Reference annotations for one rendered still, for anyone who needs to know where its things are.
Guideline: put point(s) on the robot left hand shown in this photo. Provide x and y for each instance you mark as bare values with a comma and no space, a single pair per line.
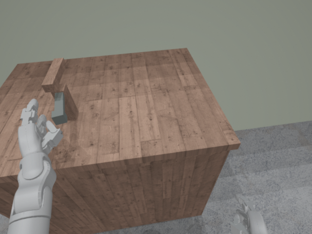
33,138

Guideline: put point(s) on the left robot forearm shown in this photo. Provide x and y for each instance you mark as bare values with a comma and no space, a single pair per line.
32,204

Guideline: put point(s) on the counter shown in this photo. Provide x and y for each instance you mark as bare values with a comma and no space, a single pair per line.
145,138

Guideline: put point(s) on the tap lever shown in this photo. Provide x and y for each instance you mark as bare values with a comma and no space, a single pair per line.
58,115

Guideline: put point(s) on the robot right hand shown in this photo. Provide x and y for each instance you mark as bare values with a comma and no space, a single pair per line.
253,222

